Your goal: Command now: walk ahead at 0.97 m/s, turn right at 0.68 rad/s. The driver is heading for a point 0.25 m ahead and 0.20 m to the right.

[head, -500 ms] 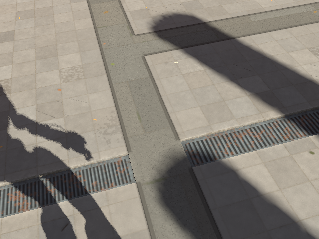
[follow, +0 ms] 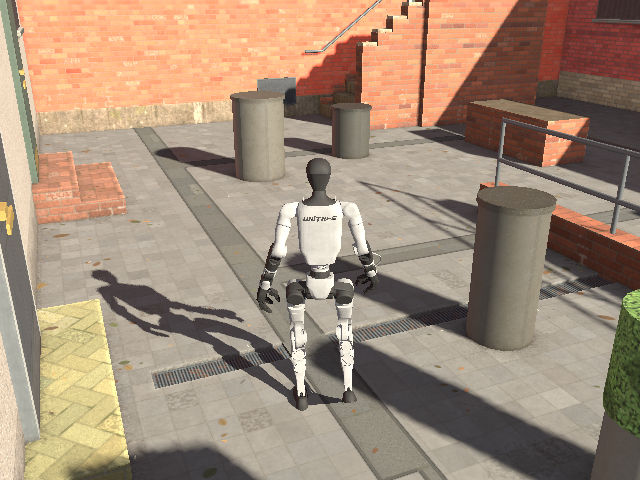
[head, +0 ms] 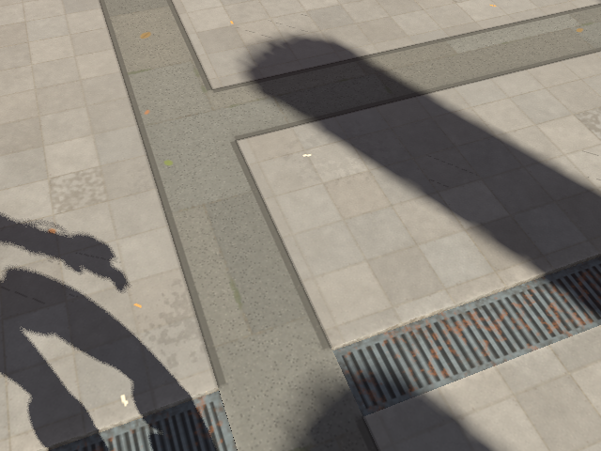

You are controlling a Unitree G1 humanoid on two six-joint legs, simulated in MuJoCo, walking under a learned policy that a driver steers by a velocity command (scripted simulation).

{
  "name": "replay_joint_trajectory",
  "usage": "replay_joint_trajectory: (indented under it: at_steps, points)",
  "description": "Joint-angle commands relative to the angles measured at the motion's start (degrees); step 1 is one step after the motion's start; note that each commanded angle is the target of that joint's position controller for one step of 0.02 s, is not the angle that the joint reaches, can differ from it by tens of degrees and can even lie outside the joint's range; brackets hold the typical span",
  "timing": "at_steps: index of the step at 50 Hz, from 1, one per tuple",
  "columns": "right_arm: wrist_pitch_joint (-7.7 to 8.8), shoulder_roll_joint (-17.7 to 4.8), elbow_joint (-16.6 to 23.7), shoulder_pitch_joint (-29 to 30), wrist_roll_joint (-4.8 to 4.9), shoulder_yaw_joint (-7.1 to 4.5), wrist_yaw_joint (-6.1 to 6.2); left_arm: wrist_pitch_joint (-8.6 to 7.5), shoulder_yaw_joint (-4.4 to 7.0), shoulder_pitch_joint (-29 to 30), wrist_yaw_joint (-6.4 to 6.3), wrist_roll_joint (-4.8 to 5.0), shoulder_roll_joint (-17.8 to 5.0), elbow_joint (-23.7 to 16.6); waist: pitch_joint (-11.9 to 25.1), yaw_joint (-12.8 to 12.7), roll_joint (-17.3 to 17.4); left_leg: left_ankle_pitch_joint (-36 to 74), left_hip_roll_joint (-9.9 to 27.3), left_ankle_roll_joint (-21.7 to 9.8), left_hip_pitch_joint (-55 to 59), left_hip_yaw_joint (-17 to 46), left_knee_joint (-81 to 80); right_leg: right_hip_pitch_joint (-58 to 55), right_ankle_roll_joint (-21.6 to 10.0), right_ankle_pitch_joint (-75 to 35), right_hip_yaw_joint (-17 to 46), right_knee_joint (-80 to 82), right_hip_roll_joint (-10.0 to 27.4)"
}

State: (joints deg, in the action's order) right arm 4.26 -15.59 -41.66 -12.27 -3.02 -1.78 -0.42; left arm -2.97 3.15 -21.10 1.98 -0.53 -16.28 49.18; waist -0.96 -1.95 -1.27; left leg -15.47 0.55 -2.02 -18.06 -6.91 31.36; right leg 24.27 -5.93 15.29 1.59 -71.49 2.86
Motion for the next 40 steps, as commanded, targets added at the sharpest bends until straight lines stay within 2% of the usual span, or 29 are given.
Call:
replay_joint_trajectory:
  at_steps: [1, 3, 6, 7, 9, 10, 11, 12, 13, 14, 15, 16, 17, 18, 19, 20, 21, 22, 23, 25, 28, 31, 34, 35, 36, 37, 38, 39, 40]
  points:
    - [1.93, -4.15, -0.41, -5.53, 1.67, -1.49, 0.23, 1.63, 0.25, 2.54, 1.29, -0.82, -0.93, -5.21, -1.68, 1.74, 7.29, -6.32, 16.01, -2.84, 10.13, 16.06, -22.71, 16.78, 0.73, -3.01, 2.22, -2.40, 5.44]
    - [2.76, -3.66, -2.03, -6.70, 2.19, -1.45, -0.04, 2.61, -0.01, 6.96, 2.01, -1.01, -0.27, -6.91, -4.38, 1.30, 6.46, 1.56, 15.01, -1.75, 9.77, 8.54, -24.63, 20.64, 1.17, -7.80, 1.10, -1.63, 5.88]
    - [3.36, -2.44, -3.67, -6.83, 1.62, -1.20, -0.07, 2.86, -0.47, 13.14, 2.63, -0.22, -0.52, -8.87, -6.81, 0.85, 4.85, 13.23, 9.95, 0.03, 9.21, -3.12, -26.16, 21.17, 0.63, -16.54, -2.80, 5.75, 3.57]
    - [3.68, -3.62, -4.13, -7.90, 1.61, -1.34, 0.11, 2.76, -0.88, 15.68, 3.00, -0.40, -0.34, -10.66, -7.86, 0.55, 5.31, 19.11, 11.36, 0.06, 9.00, -4.56, -26.37, 20.36, 0.03, -18.49, -3.89, 10.39, 4.24]
    - [3.55, -3.50, -5.63, -9.07, 1.99, -0.99, 0.74, 1.80, -1.72, 20.26, 3.52, -1.48, 0.33, -11.94, -11.15, 0.71, 1.26, 37.36, 9.61, 0.46, 8.54, -9.02, -25.58, 14.47, -0.60, -21.22, -8.91, 24.07, 1.10]
    - [3.58, -4.79, -6.28, -10.58, 2.16, -1.08, 1.14, 1.26, -2.01, 20.95, 3.74, -1.68, 0.60, -11.80, -10.31, 1.11, 0.75, 47.60, 9.66, 0.42, 10.24, -9.33, -24.00, 9.78, -1.00, -23.14, -11.59, 29.03, -1.79]
    - [3.64, -6.85, -6.72, -11.23, 2.50, -1.28, 1.69, 0.86, -2.05, 18.50, 3.78, -1.97, 0.29, -10.68, -7.98, 0.03, 1.78, 58.71, 10.00, 0.52, 12.53, -9.31, -19.99, 4.24, -1.54, -24.34, -13.26, 32.15, -4.97]
    - [3.34, -9.50, -6.72, -11.14, 2.91, -1.74, 2.23, 0.64, -1.78, 14.15, 3.48, -2.18, -0.62, -8.85, -4.51, -1.84, 3.97, 66.59, 10.51, 0.74, 14.42, -8.74, -14.21, -2.01, -1.92, -23.29, -13.35, 34.36, -7.52]
    - [2.57, -11.49, -6.58, -10.31, 3.08, -2.16, 2.56, 0.40, -1.08, 6.67, 2.86, -2.43, -2.50, -6.41, 0.31, -5.14, 5.53, 71.40, 11.27, 0.50, 15.28, -7.75, -4.42, -10.31, -2.75, -20.79, -12.02, 35.26, -9.71]
    - [1.87, -12.08, -6.36, -9.08, 2.85, -2.30, 2.66, 0.11, -0.06, -3.14, 1.90, -2.67, -4.95, -3.10, 5.42, -8.88, 6.79, 68.57, 11.59, 0.16, 14.66, -6.64, 8.04, -19.68, -4.30, -20.99, -7.85, 36.81, -9.70]
    - [1.45, -11.32, -6.07, -7.03, 3.30, -2.25, 2.35, -0.24, 0.82, -9.33, 0.64, -3.09, -6.71, -0.58, 7.42, -12.00, 6.17, 53.32, 8.44, 0.09, 11.90, -7.40, 23.30, -26.52, -5.46, -27.58, -4.73, 43.79, -7.11]
    - [1.06, -4.56, -5.10, -12.32, 2.82, -1.37, 1.88, 0.08, 2.49, -4.90, -0.54, -2.45, -12.79, -1.10, 10.46, -4.35, -10.07, -14.99, -2.32, 1.91, -4.25, -6.64, 48.57, -40.59, -7.53, -67.05, 7.23, 34.66, 6.52]
    - [0.43, -2.88, -3.74, -21.53, 5.93, 0.05, 2.02, -0.26, 3.28, -4.29, -0.40, -1.82, -15.83, -3.07, 29.69, -1.48, -9.16, -21.16, -3.11, 2.02, -16.84, 7.90, 65.82, -57.85, -20.67, -84.47, 28.18, 32.14, 21.75]
    - [0.37, -6.04, -3.89, -15.16, 4.74, -0.20, 2.45, 0.55, 3.23, -2.39, -1.34, -0.19, -12.71, -5.50, 30.53, -4.52, 1.35, -12.48, -1.19, 2.02, -16.51, 11.31, 64.14, -50.06, -20.16, -71.18, 28.02, 39.57, 19.62]
    - [0.34, -5.39, -3.14, -12.78, 4.04, 0.05, 2.18, 0.89, 2.21, 2.76, -1.96, 0.61, -9.58, -4.88, 18.63, -0.88, 2.43, -8.65, 1.61, 1.92, -16.63, 10.19, 56.89, -36.96, -17.79, -57.77, 23.25, 44.88, 16.91]
    - [0.09, -4.34, -2.75, -9.69, 2.61, 0.41, 1.89, 0.90, 1.04, 6.21, -2.33, 0.37, -5.85, -4.51, 10.96, 1.47, 5.01, -8.86, 3.34, 2.13, -16.91, 10.24, 50.41, -27.81, -15.68, -46.37, 20.45, 48.98, 14.32]
    - [-1.00, -4.75, -3.41, -8.66, 1.49, 0.17, 1.91, 0.37, 0.45, 6.54, -2.50, 0.25, -4.31, -4.47, 5.74, 1.83, 6.78, -8.16, 3.80, 2.15, -12.53, 9.92, 46.99, -18.90, -13.85, -50.91, 17.00, 50.80, 12.77]
    - [-2.56, -3.82, -3.74, -10.44, 0.98, 0.19, 1.88, 0.10, 0.12, 5.96, -2.49, 0.37, -4.04, -3.60, 5.34, 3.46, 6.07, -8.24, 3.95, 2.55, -7.86, 9.79, 43.51, -13.24, -13.50, -50.54, 14.49, 52.96, 12.33]
    - [-3.52, -2.86, -4.07, -10.90, 1.06, 0.35, 1.89, -0.31, 0.02, 5.98, -2.19, 0.13, -4.00, -3.02, 4.81, 4.18, 6.02, -8.82, 4.44, 2.84, -4.40, 9.58, 39.13, -8.50, -13.05, -50.46, 11.91, 54.32, 11.28]
    - [-4.00, -0.94, -4.11, -10.55, 1.68, 0.65, 1.77, -1.17, -0.07, 7.15, -1.65, -0.89, -4.44, -2.32, 6.15, 5.00, 3.57, -6.59, 3.83, 2.63, -1.51, 8.28, 32.22, -6.07, -11.98, -55.39, 6.80, 54.42, 8.76]
    - [-4.10, -0.41, -4.32, -8.32, 2.07, 0.83, 1.96, -1.16, -0.45, 8.35, -0.93, -0.92, -3.30, -1.20, 7.64, 4.62, -0.92, 2.16, 3.52, 2.12, 0.30, 7.08, 19.62, -7.58, -8.31, -50.14, 1.65, 54.13, 4.95]
    - [-4.54, -1.38, -4.22, -4.64, 2.17, 0.60, 2.08, -0.26, -0.51, 7.40, -0.59, -0.94, -3.28, 0.14, 6.97, 2.55, -3.02, 5.39, 2.82, 2.45, 1.33, 6.51, 13.52, -8.57, -7.10, -36.42, 2.32, 54.93, 5.00]
    - [-4.45, -1.52, -4.45, -3.01, 1.85, 0.54, 2.32, 1.04, -0.65, 7.64, -1.06, -0.95, -3.17, 1.00, 4.22, 1.91, -3.33, 3.26, 2.05, 1.84, 3.83, 6.31, 5.76, -7.65, -6.10, -21.75, 5.56, 53.79, 6.36]
    - [-4.19, -0.73, -5.10, -4.05, 1.60, 0.75, 2.39, 1.42, -0.86, 8.64, -1.42, -0.56, -2.82, 1.05, 3.29, 2.84, -2.86, 4.95, 1.66, 1.22, 6.87, 5.90, -0.09, -6.24, -4.78, -15.98, 6.06, 52.41, 5.81]
    - [-3.74, -1.17, -5.56, -4.58, 1.19, 0.74, 2.49, 1.67, -1.23, 8.07, -1.85, -0.51, -1.74, 1.36, 2.16, 3.01, -1.17, 7.03, 2.74, 0.52, 9.60, 7.66, -6.34, -4.83, -2.53, -10.00, 6.61, 50.73, 4.41]
    - [-3.02, -3.96, -5.67, -5.58, 0.46, 0.36, 2.74, 1.75, -1.66, 6.27, -2.21, -0.72, -0.11, 1.28, 1.84, 1.91, 3.76, 12.98, 9.26, -0.51, 11.23, 14.98, -10.76, -3.98, -0.04, -4.92, 5.35, 46.56, 1.45]
    - [-2.96, -7.45, -4.99, -1.59, 1.35, -0.24, 2.70, 1.97, -2.06, 0.38, -2.29, 0.16, 2.21, 2.36, 1.69, -2.82, 10.60, 16.99, 15.30, -4.53, 7.58, 21.89, -13.25, -5.49, 1.83, 3.34, 1.05, 45.35, -4.92]
    - [-2.97, -4.68, -5.05, 0.10, 2.05, 0.27, 2.28, 2.63, -2.14, 1.46, -2.65, -0.30, 1.13, 3.93, 1.14, -1.51, 9.58, 13.13, 15.18, -5.69, 0.92, 22.00, -14.90, -12.58, 2.69, 2.51, 0.77, 46.66, -4.34]
    - [-2.74, -2.75, -5.24, 1.39, 2.02, 0.93, 1.98, 2.87, -1.95, 3.01, -2.77, -0.29, 0.15, 4.14, 0.14, -1.71, 8.56, 9.54, 12.13, -3.94, -1.41, 19.77, -15.65, -16.01, 3.07, -1.41, 2.03, 48.77, -3.38]
